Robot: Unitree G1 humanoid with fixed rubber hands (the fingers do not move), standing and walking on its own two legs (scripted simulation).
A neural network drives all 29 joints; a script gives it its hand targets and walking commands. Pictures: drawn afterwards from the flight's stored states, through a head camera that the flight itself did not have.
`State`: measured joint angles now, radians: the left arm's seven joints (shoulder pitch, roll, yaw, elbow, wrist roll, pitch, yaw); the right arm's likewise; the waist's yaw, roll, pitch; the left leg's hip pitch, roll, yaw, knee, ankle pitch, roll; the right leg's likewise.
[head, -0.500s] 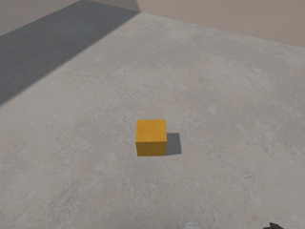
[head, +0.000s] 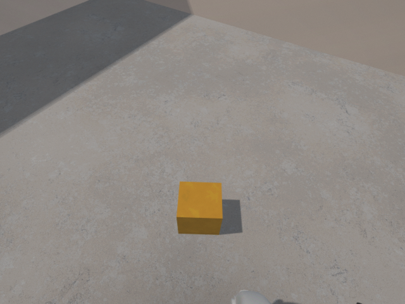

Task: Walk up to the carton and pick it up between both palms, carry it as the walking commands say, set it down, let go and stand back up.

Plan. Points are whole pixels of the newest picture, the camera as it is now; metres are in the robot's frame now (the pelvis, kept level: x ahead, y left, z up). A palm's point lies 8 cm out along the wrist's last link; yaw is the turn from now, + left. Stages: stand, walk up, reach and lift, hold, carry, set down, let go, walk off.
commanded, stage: walk up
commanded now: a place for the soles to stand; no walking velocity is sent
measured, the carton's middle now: (199, 208) +0.63 -0.01 -0.66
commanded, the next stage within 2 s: none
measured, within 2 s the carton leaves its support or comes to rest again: neither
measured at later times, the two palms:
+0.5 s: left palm (59, 302) +0.16 +0.30 -0.12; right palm (353, 283) +0.18 -0.33 -0.12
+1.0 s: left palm (65, 274) +0.21 +0.30 -0.10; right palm (347, 264) +0.22 -0.32 -0.10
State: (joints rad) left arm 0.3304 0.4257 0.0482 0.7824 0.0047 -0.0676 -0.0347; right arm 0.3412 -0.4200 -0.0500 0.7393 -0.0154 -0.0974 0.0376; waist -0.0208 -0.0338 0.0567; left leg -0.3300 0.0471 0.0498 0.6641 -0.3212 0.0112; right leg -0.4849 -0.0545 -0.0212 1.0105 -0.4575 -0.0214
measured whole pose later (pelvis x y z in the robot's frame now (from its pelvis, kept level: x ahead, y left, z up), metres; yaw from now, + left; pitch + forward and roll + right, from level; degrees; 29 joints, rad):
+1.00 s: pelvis +0.11 -0.01 +0.01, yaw -1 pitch -1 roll +0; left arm 0.10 0.39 -0.01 1.07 0.00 -0.04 0.00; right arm 0.04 -0.38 -0.01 1.07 0.00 0.00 0.02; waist 0.00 0.00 0.06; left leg -0.26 0.05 0.08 0.54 -0.25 -0.01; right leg -0.25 -0.05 0.01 0.55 -0.28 0.04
